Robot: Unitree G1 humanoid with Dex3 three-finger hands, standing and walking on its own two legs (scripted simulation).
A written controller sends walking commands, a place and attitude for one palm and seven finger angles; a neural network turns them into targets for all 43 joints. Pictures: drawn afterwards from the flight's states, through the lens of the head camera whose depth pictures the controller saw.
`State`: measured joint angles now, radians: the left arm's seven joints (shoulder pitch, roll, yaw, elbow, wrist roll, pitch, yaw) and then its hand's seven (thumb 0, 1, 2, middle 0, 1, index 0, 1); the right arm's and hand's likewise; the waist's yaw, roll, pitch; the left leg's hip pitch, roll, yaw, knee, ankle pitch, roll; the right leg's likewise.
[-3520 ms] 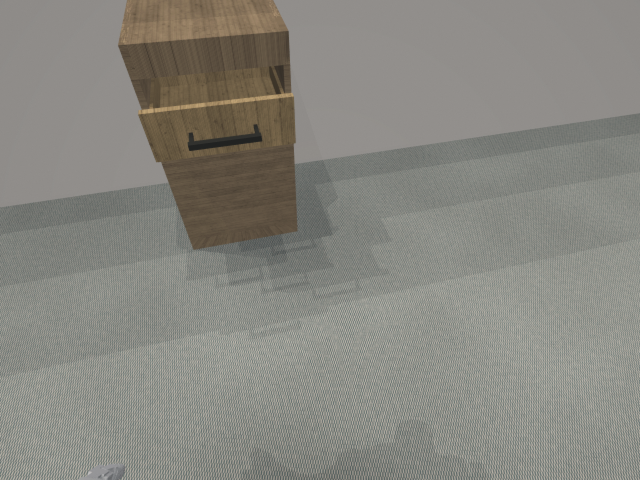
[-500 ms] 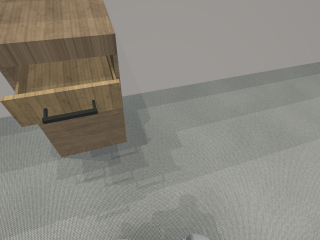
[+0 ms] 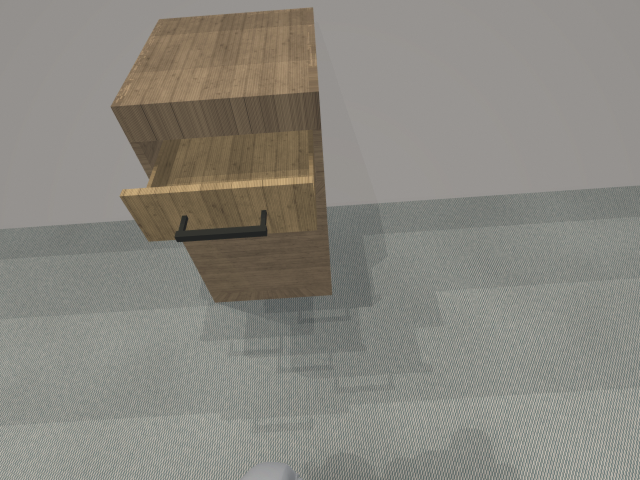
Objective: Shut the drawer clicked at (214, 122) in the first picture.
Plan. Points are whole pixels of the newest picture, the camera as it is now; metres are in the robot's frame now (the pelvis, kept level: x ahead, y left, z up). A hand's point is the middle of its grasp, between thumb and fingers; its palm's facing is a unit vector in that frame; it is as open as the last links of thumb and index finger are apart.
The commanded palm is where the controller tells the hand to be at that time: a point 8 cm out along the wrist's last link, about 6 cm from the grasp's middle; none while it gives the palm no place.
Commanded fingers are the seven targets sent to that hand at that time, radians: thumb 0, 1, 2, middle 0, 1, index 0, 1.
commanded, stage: take the last steps up to it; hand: left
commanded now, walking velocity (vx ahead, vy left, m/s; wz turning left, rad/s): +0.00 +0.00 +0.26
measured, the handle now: (222, 226) +0.59 +0.25 -0.12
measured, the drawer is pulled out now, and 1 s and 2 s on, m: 0.17 0.17 0.17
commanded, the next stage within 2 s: come to a stop and stand still in 0.80 s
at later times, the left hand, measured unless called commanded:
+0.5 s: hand out of the picture +0.00 +0.24 -0.17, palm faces +0.15 -0.98 -0.16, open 7.4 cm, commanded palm none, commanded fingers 0.00 0.90 0.90 -0.20 -0.30 -0.20 -0.30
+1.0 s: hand (214, 414) +0.24 +0.20 -0.17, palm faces +0.12 -0.97 -0.21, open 7.2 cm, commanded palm none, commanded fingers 0.00 0.90 0.90 -0.20 -0.30 -0.20 -0.30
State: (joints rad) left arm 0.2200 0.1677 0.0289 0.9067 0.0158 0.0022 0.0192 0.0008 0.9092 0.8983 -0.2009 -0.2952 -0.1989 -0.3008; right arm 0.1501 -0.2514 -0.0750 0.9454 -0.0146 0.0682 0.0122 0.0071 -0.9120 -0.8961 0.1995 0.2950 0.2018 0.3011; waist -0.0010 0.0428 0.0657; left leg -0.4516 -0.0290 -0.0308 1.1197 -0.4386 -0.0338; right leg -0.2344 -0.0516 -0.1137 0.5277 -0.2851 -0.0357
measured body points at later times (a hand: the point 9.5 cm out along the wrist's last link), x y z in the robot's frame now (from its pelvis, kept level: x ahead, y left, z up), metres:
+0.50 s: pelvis +0.04 +0.05 +0.01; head +0.04 +0.07 +0.46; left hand -0.01 +0.29 -0.16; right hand +0.06 -0.19 -0.14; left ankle -0.03 +0.13 -0.74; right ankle +0.07 -0.09 -0.67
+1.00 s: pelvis +0.18 +0.01 +0.00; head +0.20 +0.01 +0.45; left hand +0.23 +0.25 -0.15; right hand +0.21 -0.21 -0.16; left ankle +0.19 +0.14 -0.70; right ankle +0.21 -0.08 -0.74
